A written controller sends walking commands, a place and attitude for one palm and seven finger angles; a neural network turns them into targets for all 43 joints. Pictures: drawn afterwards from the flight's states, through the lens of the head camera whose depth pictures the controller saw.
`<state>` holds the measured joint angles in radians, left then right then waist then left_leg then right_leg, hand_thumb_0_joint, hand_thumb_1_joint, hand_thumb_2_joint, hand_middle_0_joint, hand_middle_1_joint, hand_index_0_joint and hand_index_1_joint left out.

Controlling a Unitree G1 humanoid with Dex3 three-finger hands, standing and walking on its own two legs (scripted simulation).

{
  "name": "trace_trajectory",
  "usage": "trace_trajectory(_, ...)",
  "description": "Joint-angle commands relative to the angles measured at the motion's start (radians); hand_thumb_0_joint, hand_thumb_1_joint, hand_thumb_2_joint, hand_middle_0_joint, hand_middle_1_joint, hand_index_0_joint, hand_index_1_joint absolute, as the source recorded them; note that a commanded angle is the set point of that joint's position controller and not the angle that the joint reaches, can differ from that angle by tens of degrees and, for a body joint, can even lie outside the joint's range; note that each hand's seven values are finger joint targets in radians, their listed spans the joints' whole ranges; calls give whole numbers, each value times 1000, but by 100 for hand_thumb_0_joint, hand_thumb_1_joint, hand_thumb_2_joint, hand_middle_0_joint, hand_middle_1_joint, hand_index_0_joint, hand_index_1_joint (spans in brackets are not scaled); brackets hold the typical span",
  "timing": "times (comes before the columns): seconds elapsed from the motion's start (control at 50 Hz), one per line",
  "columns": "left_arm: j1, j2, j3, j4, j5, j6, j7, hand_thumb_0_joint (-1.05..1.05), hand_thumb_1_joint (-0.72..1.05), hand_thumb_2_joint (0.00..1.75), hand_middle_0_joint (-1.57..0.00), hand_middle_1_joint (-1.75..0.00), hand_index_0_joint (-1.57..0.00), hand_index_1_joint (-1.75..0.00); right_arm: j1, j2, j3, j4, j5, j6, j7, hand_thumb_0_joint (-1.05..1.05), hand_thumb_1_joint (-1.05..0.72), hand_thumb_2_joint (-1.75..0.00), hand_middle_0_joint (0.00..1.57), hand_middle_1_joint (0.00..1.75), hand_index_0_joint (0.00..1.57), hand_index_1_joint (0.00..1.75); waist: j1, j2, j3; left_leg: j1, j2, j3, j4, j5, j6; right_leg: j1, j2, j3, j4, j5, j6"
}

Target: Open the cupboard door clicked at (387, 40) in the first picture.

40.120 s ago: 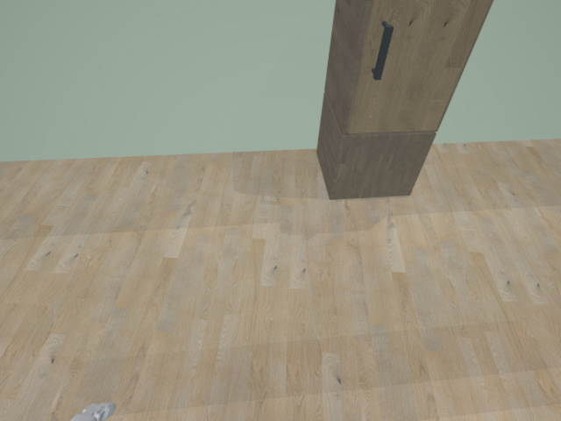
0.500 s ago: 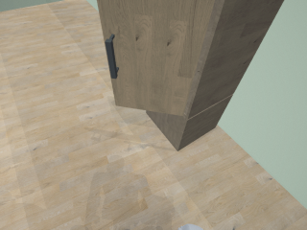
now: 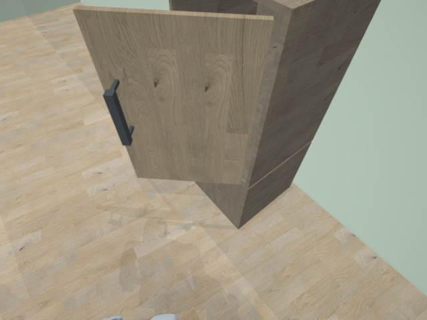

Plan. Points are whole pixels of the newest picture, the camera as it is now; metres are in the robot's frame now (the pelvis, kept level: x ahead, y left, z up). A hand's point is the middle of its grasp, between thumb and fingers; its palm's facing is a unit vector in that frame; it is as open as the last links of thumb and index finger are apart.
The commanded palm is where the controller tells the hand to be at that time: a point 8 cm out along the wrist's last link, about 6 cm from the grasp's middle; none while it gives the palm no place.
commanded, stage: come to a stop and stand still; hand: left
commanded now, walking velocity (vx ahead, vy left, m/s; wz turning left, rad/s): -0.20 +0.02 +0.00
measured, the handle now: (121, 114) +0.58 +0.26 +0.00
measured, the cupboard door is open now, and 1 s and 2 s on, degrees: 47 47 47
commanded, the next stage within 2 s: look again from close up in 0.84 s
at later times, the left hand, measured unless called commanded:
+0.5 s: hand out of the picture +0.00 +0.20 -0.18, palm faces -0.04 -0.97 -0.26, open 7.4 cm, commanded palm none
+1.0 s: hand out of the picture -0.02 +0.16 -0.18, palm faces -0.03 -0.98 -0.19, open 7.3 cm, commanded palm none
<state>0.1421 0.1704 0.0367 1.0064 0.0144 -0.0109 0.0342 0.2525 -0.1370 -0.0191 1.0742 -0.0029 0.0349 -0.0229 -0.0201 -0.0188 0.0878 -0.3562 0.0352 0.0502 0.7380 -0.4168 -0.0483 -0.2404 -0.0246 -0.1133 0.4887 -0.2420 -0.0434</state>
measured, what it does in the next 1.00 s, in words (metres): steps on the spot: left foot, then right foot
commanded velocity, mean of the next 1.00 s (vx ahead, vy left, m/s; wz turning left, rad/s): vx -0.02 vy -0.03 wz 0.00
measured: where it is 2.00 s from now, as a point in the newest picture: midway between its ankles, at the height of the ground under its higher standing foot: outside the picture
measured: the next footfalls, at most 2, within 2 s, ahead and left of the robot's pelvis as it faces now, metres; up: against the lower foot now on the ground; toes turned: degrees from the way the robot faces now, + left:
left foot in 0.08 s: +0.07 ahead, +0.10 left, +0.00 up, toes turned +5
right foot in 0.42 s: -0.03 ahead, -0.11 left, +0.00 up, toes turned -3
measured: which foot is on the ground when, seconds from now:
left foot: up 0.00-0.06, down 0.08-1.00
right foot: down 0.00-0.10, up 0.12-0.40, down 0.42-1.00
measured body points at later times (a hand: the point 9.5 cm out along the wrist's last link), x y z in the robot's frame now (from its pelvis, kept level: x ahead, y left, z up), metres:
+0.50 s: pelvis -0.03 +0.01 -0.01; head +0.00 +0.00 +0.44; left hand +0.00 +0.25 -0.16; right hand +0.05 -0.24 -0.16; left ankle +0.04 +0.12 -0.73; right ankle -0.07 -0.11 -0.74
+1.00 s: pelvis -0.03 -0.02 -0.01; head -0.02 -0.01 +0.44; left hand -0.01 +0.21 -0.16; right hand -0.06 -0.24 -0.16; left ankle +0.03 +0.10 -0.74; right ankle -0.07 -0.11 -0.74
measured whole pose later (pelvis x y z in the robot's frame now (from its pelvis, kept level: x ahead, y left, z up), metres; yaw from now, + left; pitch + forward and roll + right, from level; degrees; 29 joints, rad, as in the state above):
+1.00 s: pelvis -0.03 -0.02 -0.01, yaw -1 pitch +0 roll +0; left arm 0.33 0.18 -0.01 1.03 0.02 -0.01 0.03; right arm 0.34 -0.14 0.01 1.08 -0.02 0.01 -0.01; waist -0.01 -0.02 0.01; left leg -0.33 0.03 0.06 0.52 -0.19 0.01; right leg -0.18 0.03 -0.05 0.52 -0.34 -0.04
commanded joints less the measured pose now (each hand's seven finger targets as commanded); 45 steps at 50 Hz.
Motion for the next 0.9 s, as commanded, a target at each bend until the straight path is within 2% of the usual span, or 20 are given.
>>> trace_trajectory(0.0,44,179,49,-36,0,10,7,0,90,90,-20,-30,-20,-30,103,-78,-32,-33,-5,6,-4,0,-90,-90,20,30,20,30,3,-92,-128,85,-14,17,-151,153,-8,73,-243,138,-27,649,-101)
trace_trajectory(0.04,54,142,42,-46,-8,24,1,0,90,90,-20,-30,-20,-30,116,-131,-44,-40,-12,-5,-5,0,-90,-90,20,30,20,30,-1,31,-139,216,97,-83,-283,505,47,-55,-152,87,74,334,-15)
trace_trajectory(0.06,81,90,31,-55,-10,33,1,0,90,90,-20,-30,-20,-30,112,-191,-53,-63,-19,-15,-9,0,-90,-90,20,30,20,30,9,198,-151,195,274,-279,-345,755,146,-103,-48,19,186,-21,47)
trace_trajectory(0.08,79,82,27,-64,-16,41,6,0,90,90,-20,-30,-20,-30,92,-235,-61,-78,-24,-12,-17,0,-90,-90,20,30,20,30,-3,249,-138,134,359,-339,-401,837,252,-112,12,56,382,-357,53)
trace_trajectory(0.1,71,88,30,-73,-13,48,8,0,90,90,-20,-30,-20,-30,68,-239,-58,-95,-29,-13,-21,0,-90,-90,20,30,20,30,-6,170,-121,66,361,-302,-405,696,278,-88,15,112,515,-402,35)
trace_trajectory(0.14,80,102,42,-50,-2,61,-1,0,90,90,-20,-30,-20,-30,-11,-211,-48,-116,-30,-19,-32,0,-90,-90,20,30,20,30,19,230,-91,59,302,-264,-414,612,254,-173,10,155,616,-331,40)
trace_trajectory(0.2,103,101,40,-43,-3,62,-8,0,90,90,-20,-30,-20,-30,-43,-210,-46,-135,-30,-19,-32,0,-90,-90,20,30,20,30,23,149,-111,107,274,-218,-406,531,237,-180,11,146,576,-281,53)
trace_trajectory(0.34,158,88,24,-38,0,47,-20,0,90,90,-20,-30,-20,-30,-24,-251,-68,-115,-21,-18,-16,0,-90,-90,20,30,20,30,8,167,-174,162,251,-202,-402,336,193,0,10,70,108,-166,45)
trace_trajectory(0.36,194,96,23,-25,3,39,-20,0,90,90,-20,-30,-20,-30,-34,-236,-65,-115,-15,-18,-14,0,-90,-90,20,30,20,30,26,128,-164,115,210,-169,-359,309,162,80,12,73,-41,-53,39)
trace_trajectory(0.38,288,87,-1,-17,14,19,17,0,90,90,-20,-30,-20,-30,-121,-231,-68,-178,8,-32,-14,0,-90,-90,20,30,20,30,87,-24,-118,171,132,-11,-150,371,78,-29,-50,175,-219,97,45)
trace_trajectory(0.4,191,166,4,-76,24,9,20,0,90,90,-20,-30,-20,-30,-79,-129,-48,-218,-2,-22,15,0,-90,-90,20,30,20,30,19,-210,-39,-51,10,41,-11,52,48,-56,-163,338,-226,54,-2)
trace_trajectory(0.44,133,207,-4,-111,25,-14,17,0,90,90,-20,-30,-20,-30,-29,-108,-40,-217,-12,-21,35,0,-90,-90,20,30,20,30,-23,14,-128,-21,-12,15,85,-7,46,-26,-191,293,-149,169,-102)
trace_trajectory(0.48,121,185,18,-120,14,-26,23,0,90,90,-20,-30,-20,-30,-5,-116,-35,-210,-15,-29,29,0,-90,-90,20,30,20,30,-23,-135,-181,-10,-3,17,-28,109,62,83,-135,223,-19,364,-91)
trace_trajectory(0.52,127,140,-3,-115,5,-20,26,0,90,90,-20,-30,-20,-30,45,-128,-28,-195,-10,-42,18,0,-90,-90,20,30,20,30,-32,-130,-159,146,26,-25,-171,275,75,-23,-100,169,29,235,-42)
trace_trajectory(0.56,168,91,-8,-112,5,0,25,0,90,90,-20,-30,-20,-30,45,-169,-25,-181,-20,-51,13,0,-90,-90,20,30,20,30,0,130,-46,112,140,-165,-295,298,137,-115,-9,119,51,-112,5)
trace_trajectory(0.58,187,98,-8,-102,4,11,22,0,90,90,-20,-30,-20,-30,21,-173,-23,-175,-22,-43,12,0,-90,-90,20,30,20,30,14,233,15,4,157,-235,-389,103,158,-90,14,90,63,-222,14)
trace_trajectory(0.62,227,110,-12,-74,10,14,13,0,90,90,-20,-30,-20,-30,-32,-166,-20,-179,-19,-32,11,0,-90,-90,20,30,20,30,45,139,103,-153,126,-231,-448,-161,150,-30,8,113,16,-202,5)
trace_trajectory(0.7,208,130,-16,-70,6,-6,7,0,90,90,-20,-30,-20,-30,39,-114,-10,-147,-19,-29,14,0,-90,-90,20,30,20,30,5,-64,27,41,20,-57,-250,52,83,-164,-96,266,-181,-363,-40)
trace_trajectory(0.76,169,133,-14,-82,5,-7,8,0,90,90,-20,-30,-20,-30,95,-96,-5,-110,-21,-33,14,0,-90,-90,20,30,20,30,-17,-45,-8,119,28,-46,-243,101,78,-195,-90,238,-183,-341,-36)
trace_trajectory(0.88,214,117,-19,-40,2,-9,4,0,90,90,-20,-30,-20,-30,83,-107,4,-73,-15,-50,8,0,-90,-90,20,30,20,30,14,48,6,45,57,-96,-327,100,86,-82,-55,201,-134,-196,-19)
